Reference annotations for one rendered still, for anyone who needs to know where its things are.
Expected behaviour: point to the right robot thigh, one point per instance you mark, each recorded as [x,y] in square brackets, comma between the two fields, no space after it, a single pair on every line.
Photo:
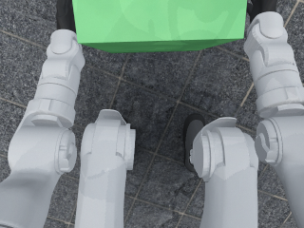
[223,162]

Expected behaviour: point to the robot right upper arm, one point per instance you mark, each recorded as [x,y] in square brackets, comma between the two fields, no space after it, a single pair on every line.
[280,142]

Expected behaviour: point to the left robot forearm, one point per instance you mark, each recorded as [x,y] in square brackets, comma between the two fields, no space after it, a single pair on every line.
[57,89]

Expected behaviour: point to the robot left upper arm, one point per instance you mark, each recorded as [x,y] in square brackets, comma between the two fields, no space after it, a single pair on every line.
[38,156]

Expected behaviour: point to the robot left hand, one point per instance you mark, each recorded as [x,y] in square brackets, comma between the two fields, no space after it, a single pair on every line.
[65,15]

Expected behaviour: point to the right robot forearm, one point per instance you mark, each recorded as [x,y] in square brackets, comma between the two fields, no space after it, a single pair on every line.
[279,90]

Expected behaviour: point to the left robot thigh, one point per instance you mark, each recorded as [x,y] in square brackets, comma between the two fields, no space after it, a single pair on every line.
[100,202]

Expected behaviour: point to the carton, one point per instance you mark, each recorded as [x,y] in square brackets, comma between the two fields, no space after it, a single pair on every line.
[137,26]

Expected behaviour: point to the robot thigh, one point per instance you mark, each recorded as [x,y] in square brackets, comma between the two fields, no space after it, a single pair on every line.
[223,162]
[100,202]

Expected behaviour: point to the robot right hand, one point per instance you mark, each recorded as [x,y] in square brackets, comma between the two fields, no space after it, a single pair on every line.
[260,6]

